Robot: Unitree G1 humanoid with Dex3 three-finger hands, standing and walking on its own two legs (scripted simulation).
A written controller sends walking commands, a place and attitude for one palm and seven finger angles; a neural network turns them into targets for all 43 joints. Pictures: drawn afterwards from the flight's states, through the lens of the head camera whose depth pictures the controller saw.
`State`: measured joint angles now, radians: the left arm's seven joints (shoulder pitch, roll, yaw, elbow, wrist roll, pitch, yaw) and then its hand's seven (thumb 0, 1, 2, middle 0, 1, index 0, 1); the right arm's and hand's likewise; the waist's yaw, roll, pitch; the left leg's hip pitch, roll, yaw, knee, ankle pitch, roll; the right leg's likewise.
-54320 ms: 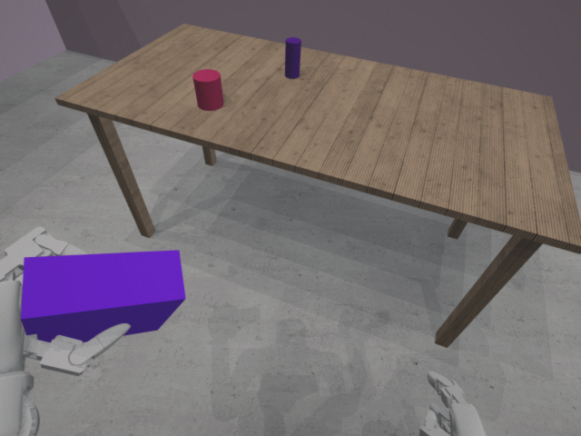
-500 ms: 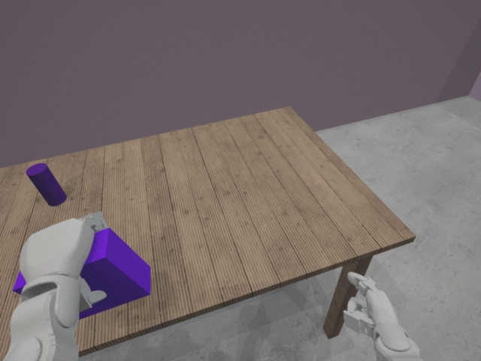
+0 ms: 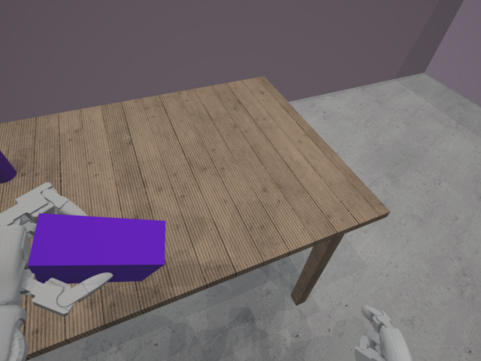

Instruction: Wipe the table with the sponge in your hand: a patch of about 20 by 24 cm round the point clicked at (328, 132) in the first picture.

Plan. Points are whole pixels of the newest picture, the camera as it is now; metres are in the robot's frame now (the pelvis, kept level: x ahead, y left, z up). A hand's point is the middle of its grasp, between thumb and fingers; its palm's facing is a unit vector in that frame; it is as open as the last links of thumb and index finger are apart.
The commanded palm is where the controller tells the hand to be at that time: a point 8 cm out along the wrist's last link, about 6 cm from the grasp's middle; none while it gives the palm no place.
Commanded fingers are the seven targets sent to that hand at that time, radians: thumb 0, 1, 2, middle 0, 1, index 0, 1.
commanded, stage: step back with the hand held close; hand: left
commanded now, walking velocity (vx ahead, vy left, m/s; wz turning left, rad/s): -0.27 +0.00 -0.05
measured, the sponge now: (119, 253) +0.22 +0.18 +0.13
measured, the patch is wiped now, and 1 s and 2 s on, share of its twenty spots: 1.00 1.00 1.00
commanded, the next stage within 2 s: stop stepping back and stand still in 1.18 s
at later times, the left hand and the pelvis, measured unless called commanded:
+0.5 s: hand (23, 289) +0.16 +0.25 +0.16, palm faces +0.39 -0.85 -0.36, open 9.6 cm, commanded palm +0.11 +0.30 +0.18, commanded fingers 0.00 0.10 1.30 -1.20 -1.60 -1.20 -1.60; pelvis -0.05 +0.01 -0.01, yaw +1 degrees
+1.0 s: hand out of the picture +0.10 +0.26 +0.15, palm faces +0.33 -0.85 -0.41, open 9.6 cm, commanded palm +0.04 +0.30 +0.18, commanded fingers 0.00 0.10 1.30 -1.20 -1.60 -1.20 -1.60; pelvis -0.11 +0.02 -0.01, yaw +1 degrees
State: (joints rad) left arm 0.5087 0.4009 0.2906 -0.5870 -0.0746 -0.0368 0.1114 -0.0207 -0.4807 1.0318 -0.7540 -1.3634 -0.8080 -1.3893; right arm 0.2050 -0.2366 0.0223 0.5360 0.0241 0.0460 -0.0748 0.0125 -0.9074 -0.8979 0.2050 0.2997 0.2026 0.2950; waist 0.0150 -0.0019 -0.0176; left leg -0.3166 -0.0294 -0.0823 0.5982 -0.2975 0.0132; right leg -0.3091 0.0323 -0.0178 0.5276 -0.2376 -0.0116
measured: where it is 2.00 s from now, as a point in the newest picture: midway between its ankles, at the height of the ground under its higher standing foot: outside the picture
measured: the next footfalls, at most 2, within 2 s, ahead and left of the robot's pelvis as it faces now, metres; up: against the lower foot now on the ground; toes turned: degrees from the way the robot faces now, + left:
left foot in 0.94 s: -0.05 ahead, +0.13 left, +0.00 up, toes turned +1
right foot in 1.26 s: -0.14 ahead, -0.13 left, +0.00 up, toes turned +0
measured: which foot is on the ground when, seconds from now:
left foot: down 0.00-0.80, up 0.82-0.92, down 0.94-1.00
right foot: down 0.00-0.96, up 0.98-1.00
